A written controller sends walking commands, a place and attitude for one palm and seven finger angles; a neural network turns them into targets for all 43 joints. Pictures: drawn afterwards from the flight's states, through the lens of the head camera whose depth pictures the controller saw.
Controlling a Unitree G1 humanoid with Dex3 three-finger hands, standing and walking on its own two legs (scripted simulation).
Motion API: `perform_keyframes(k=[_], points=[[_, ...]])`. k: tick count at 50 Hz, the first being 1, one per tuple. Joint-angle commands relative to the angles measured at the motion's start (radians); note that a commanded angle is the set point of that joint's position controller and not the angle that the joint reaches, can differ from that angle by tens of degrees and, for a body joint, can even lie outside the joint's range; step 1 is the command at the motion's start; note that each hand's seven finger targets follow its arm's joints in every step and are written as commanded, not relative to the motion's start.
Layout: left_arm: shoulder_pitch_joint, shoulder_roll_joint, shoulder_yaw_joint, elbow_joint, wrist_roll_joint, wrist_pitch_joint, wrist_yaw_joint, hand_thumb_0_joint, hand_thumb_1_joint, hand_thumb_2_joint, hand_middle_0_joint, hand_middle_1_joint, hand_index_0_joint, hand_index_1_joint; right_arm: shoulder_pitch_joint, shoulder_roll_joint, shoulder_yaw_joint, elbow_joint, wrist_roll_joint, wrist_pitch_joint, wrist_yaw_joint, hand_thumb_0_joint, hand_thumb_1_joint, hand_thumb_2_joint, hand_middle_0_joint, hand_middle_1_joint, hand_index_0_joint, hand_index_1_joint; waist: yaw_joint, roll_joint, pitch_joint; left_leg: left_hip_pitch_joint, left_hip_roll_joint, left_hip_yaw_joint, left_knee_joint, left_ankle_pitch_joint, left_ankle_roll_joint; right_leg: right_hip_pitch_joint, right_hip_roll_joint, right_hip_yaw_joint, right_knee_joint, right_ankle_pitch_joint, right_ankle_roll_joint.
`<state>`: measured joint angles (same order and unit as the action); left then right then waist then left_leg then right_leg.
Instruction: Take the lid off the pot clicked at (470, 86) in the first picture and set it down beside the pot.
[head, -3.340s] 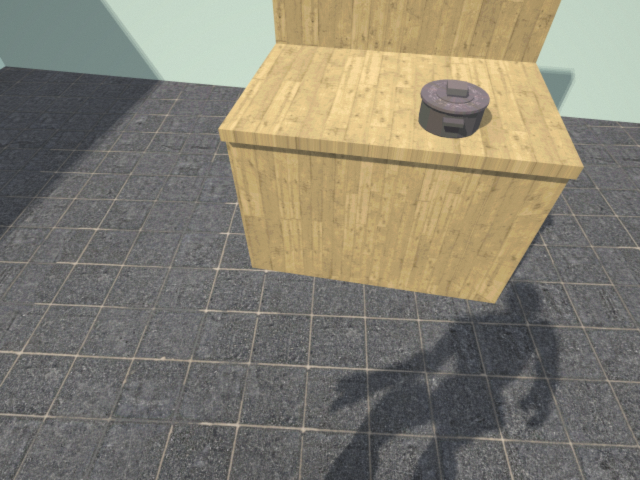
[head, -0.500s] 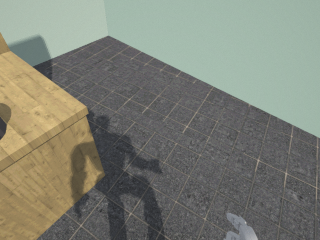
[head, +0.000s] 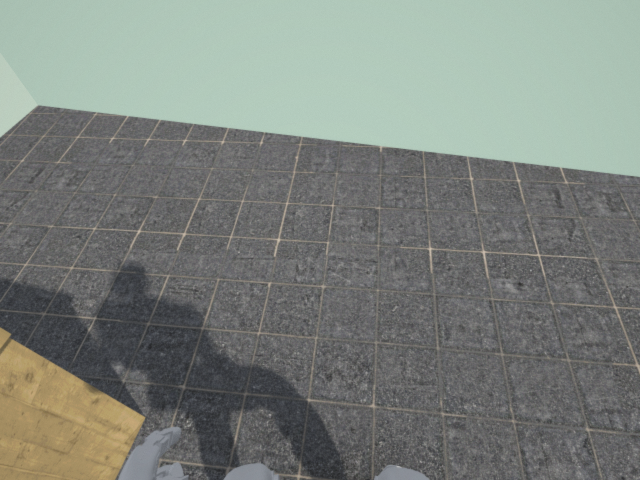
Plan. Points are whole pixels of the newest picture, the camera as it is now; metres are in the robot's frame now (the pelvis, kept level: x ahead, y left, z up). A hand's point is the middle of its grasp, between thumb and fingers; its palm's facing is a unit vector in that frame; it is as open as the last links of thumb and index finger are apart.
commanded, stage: turn to face it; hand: left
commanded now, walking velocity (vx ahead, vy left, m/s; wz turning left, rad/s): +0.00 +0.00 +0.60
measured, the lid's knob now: out of the picture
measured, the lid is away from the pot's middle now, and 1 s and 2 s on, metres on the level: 0.00 0.00 0.00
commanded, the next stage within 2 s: none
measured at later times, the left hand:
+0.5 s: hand out of the picture +0.00 +0.24 -0.16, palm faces +0.30 -0.93 -0.21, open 7.3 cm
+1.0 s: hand out of the picture -0.04 +0.18 -0.13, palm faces +0.55 -0.79 -0.27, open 7.4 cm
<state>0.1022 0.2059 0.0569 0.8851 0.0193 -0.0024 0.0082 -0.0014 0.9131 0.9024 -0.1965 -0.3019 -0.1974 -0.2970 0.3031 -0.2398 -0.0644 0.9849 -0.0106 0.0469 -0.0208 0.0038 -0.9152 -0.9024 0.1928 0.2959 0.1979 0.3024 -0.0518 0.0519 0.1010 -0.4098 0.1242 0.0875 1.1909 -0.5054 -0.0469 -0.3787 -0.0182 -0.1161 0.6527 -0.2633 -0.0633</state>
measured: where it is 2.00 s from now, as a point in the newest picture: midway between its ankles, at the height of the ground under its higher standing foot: outside the picture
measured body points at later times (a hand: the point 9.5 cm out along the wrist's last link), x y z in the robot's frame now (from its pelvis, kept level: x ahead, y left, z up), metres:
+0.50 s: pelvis +0.00 +0.03 +0.01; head +0.02 +0.06 +0.46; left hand -0.01 +0.29 -0.15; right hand +0.08 -0.20 -0.12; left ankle +0.00 +0.12 -0.72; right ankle +0.02 -0.11 -0.64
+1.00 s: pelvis -0.01 -0.03 +0.02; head +0.02 -0.04 +0.47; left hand -0.07 +0.22 -0.11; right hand +0.21 -0.21 -0.13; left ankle -0.07 +0.10 -0.64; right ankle +0.05 -0.13 -0.72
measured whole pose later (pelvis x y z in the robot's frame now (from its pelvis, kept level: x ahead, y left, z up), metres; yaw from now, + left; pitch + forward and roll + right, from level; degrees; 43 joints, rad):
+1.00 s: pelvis -0.01 -0.03 +0.02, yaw +33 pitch -1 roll +2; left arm 0.23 0.17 0.04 0.90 0.02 0.01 0.02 0.00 0.91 0.90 -0.20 -0.30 -0.20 -0.30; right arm 0.18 -0.27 -0.11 0.92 -0.02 0.07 0.03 0.00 -0.91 -0.90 0.19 0.30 0.20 0.30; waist -0.02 0.03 0.05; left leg -0.53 0.00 0.00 1.13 -0.38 -0.06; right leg -0.19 -0.10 -0.13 0.50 -0.29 0.01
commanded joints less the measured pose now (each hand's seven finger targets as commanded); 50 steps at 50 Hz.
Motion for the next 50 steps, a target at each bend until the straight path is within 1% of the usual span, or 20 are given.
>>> perform_keyframes(k=[1,3,10,13,15,16,17,18,20,23,32,35,38,39,40,41,42,45,47,50], points=[[0.052,0.112,0.015,-0.029,0.004,-0.014,0.025,0.000,0.900,0.900,-0.200,-0.300,-0.200,-0.300,0.092,-0.009,0.014,-0.023,-0.011,-0.019,-0.001,0.000,-0.900,-0.900,0.200,0.300,0.200,0.300,0.010,-0.151,-0.157,-0.015,0.005,-0.070,-0.056,0.113,0.005,0.104,-0.257,0.160,-0.334,0.319,-0.086],[0.049,0.114,0.013,-0.018,0.006,-0.013,0.024,0.000,0.900,0.900,-0.200,-0.300,-0.200,-0.300,0.103,0.007,0.016,-0.009,-0.005,-0.011,0.002,0.000,-0.900,-0.900,0.200,0.300,0.200,0.300,0.012,-0.173,-0.135,0.017,-0.014,-0.046,-0.169,0.103,0.001,0.104,-0.261,0.107,-0.353,0.291,-0.085],[0.100,0.137,0.034,0.001,0.008,-0.001,0.031,0.000,0.900,0.900,-0.200,-0.300,-0.200,-0.300,0.007,0.025,0.006,-0.045,-0.001,-0.014,0.014,0.000,-0.900,-0.900,0.200,0.300,0.200,0.300,0.066,-0.191,-0.093,-0.018,-0.029,0.002,-0.335,0.040,-0.002,0.190,-0.340,0.105,-0.340,0.301,-0.115],[0.086,0.132,0.042,-0.003,0.007,0.005,0.033,0.000,0.900,0.900,-0.200,-0.300,-0.200,-0.300,0.036,0.030,0.000,-0.050,-0.004,-0.017,0.019,0.000,-0.900,-0.900,0.200,0.300,0.200,0.300,0.047,-0.175,-0.103,0.060,-0.029,0.022,-0.457,0.106,0.004,0.150,-0.345,0.067,-0.290,0.222,-0.078],[0.080,0.116,0.045,-0.011,-0.003,0.016,0.028,0.000,0.900,0.900,-0.200,-0.300,-0.200,-0.300,0.092,0.013,-0.008,-0.040,-0.007,-0.022,0.022,0.000,-0.900,-0.900,0.200,0.300,0.200,0.300,0.015,-0.106,-0.121,0.190,-0.034,0.009,-0.645,0.256,0.020,0.063,-0.304,-0.008,-0.174,0.095,-0.003],[0.089,0.080,0.042,-0.025,-0.009,0.025,0.023,0.000,0.900,0.900,-0.200,-0.300,-0.200,-0.300,0.122,-0.049,-0.022,-0.043,-0.012,-0.027,0.021,0.000,-0.900,-0.900,0.200,0.300,0.200,0.300,0.003,0.090,-0.115,0.223,0.078,-0.199,-0.783,0.312,0.078,-0.048,-0.208,-0.065,-0.014,-0.067,0.061],[0.056,0.027,0.035,-0.064,-0.013,0.030,0.017,0.000,0.900,0.900,-0.200,-0.300,-0.200,-0.300,0.146,-0.141,-0.044,-0.062,-0.021,-0.033,0.012,0.000,-0.900,-0.900,0.200,0.300,0.200,0.300,-0.023,0.327,-0.082,0.231,0.297,-0.533,-0.936,0.460,0.207,-0.226,-0.071,-0.082,0.217,-0.330,0.133],[-0.008,0.056,0.032,-0.088,0.000,0.030,0.014,0.000,0.900,0.900,-0.200,-0.300,-0.200,-0.300,0.148,-0.161,-0.050,-0.056,-0.022,-0.032,0.008,0.000,-0.900,-0.900,0.200,0.300,0.200,0.300,-0.037,0.197,-0.077,0.204,0.342,-0.546,-0.957,0.429,0.275,-0.234,-0.078,0.031,0.403,-0.320,0.114],[0.013,0.045,0.050,-0.053,0.008,0.029,0.004,0.000,0.900,0.900,-0.200,-0.300,-0.200,-0.300,0.037,-0.124,-0.043,-0.077,-0.017,-0.042,-0.004,0.000,-0.900,-0.900,0.200,0.300,0.200,0.300,0.015,0.144,-0.089,0.165,0.211,-0.442,-0.953,0.312,0.224,-0.259,-0.080,0.103,0.512,-0.167,0.118],[0.082,0.069,0.054,-0.010,0.004,0.029,-0.003,0.000,0.900,0.900,-0.200,-0.300,-0.200,-0.300,-0.040,-0.106,-0.032,-0.099,-0.009,-0.054,-0.008,0.000,-0.900,-0.900,0.200,0.300,0.200,0.300,0.047,0.070,-0.133,0.227,0.116,-0.298,-0.908,0.427,0.183,-0.234,-0.074,0.115,0.515,-0.053,0.137],[0.053,0.088,0.044,-0.029,-0.009,0.037,0.012,0.000,0.900,0.900,-0.200,-0.300,-0.200,-0.300,-0.019,-0.169,-0.059,-0.091,-0.012,-0.032,0.003,0.000,-0.900,-0.900,0.200,0.300,0.200,0.300,0.007,0.084,-0.134,0.273,0.109,-0.423,-0.884,0.407,0.229,-0.149,-0.035,0.115,0.237,-0.153,0.158],[0.088,0.088,0.039,-0.028,-0.013,0.031,0.016,0.000,0.900,0.900,-0.200,-0.300,-0.200,-0.300,-0.061,-0.185,-0.064,-0.105,-0.013,-0.023,0.008,0.000,-0.900,-0.900,0.200,0.300,0.200,0.300,0.022,0.113,-0.140,0.206,0.091,-0.451,-0.857,0.444,0.224,-0.028,-0.009,0.109,0.114,-0.163,0.145],[0.189,0.112,0.042,-0.012,-0.016,0.019,0.021,0.000,0.900,0.900,-0.200,-0.300,-0.200,-0.300,-0.134,-0.186,-0.069,-0.134,-0.008,-0.016,0.015,0.000,-0.900,-0.900,0.200,0.300,0.200,0.300,0.074,0.098,-0.156,0.080,0.040,-0.449,-0.788,0.415,0.183,0.179,0.009,0.098,-0.121,-0.033,0.132],[0.236,0.135,0.050,-0.006,-0.012,0.011,0.024,0.000,0.900,0.900,-0.200,-0.300,-0.200,-0.300,-0.148,-0.162,-0.066,-0.148,-0.002,-0.015,0.018,0.000,-0.900,-0.900,0.200,0.300,0.200,0.300,0.099,0.035,-0.164,-0.022,-0.011,-0.407,-0.724,0.319,0.135,0.307,-0.033,0.116,-0.281,0.031,0.123],[0.247,0.222,0.066,-0.016,0.005,0.002,0.032,0.000,0.900,0.900,-0.200,-0.300,-0.200,-0.300,-0.127,-0.087,-0.058,-0.161,0.007,-0.012,0.023,0.000,-0.900,-0.900,0.200,0.300,0.200,0.300,0.104,-0.229,-0.154,-0.213,-0.135,-0.270,-0.509,0.094,0.052,0.419,-0.266,0.346,-0.439,-0.111,0.052],[0.217,0.279,0.067,-0.042,0.006,0.007,0.031,0.000,0.900,0.900,-0.200,-0.300,-0.200,-0.300,-0.155,-0.079,-0.055,-0.186,-0.005,-0.014,0.022,0.000,-0.900,-0.900,0.200,0.300,0.200,0.300,0.107,-0.396,-0.103,-0.273,-0.203,-0.142,-0.264,-0.064,0.004,0.289,-0.466,0.549,-0.478,-0.111,-0.046],[0.156,0.254,0.057,-0.064,0.000,0.009,0.033,0.000,0.900,0.900,-0.200,-0.300,-0.200,-0.300,-0.156,-0.121,-0.063,-0.184,-0.015,-0.011,0.027,0.000,-0.900,-0.900,0.200,0.300,0.200,0.300,0.079,-0.276,-0.083,-0.221,-0.149,-0.190,-0.113,-0.035,0.021,0.156,-0.458,0.467,-0.466,-0.128,-0.073],[0.040,0.170,0.039,-0.087,-0.001,-0.004,0.028,0.000,0.900,0.900,-0.200,-0.300,-0.200,-0.300,-0.128,-0.112,-0.062,-0.138,-0.018,0.007,0.045,0.000,-0.900,-0.900,0.200,0.300,0.200,0.300,0.017,-0.243,-0.017,-0.205,-0.096,-0.134,0.039,0.120,-0.003,0.115,-0.313,0.229,-0.393,0.049,-0.033],[0.091,0.159,0.033,-0.078,0.002,-0.009,0.026,0.000,0.900,0.900,-0.200,-0.300,-0.200,-0.300,-0.142,-0.090,-0.053,-0.142,-0.013,0.004,0.050,0.000,-0.900,-0.900,0.200,0.300,0.200,0.300,0.037,-0.227,-0.034,-0.206,-0.097,-0.095,0.000,0.130,-0.021,0.189,-0.293,0.137,-0.343,0.216,-0.035],[0.171,0.187,0.036,-0.058,0.006,-0.006,0.025,0.000,0.900,0.900,-0.200,-0.300,-0.200,-0.300,-0.211,-0.075,-0.042,-0.162,-0.009,0.009,0.053,0.000,-0.900,-0.900,0.200,0.300,0.200,0.300,0.078,-0.218,-0.047,-0.176,-0.090,-0.054,-0.114,0.107,-0.034,0.246,-0.314,0.101,-0.322,0.308,-0.043]])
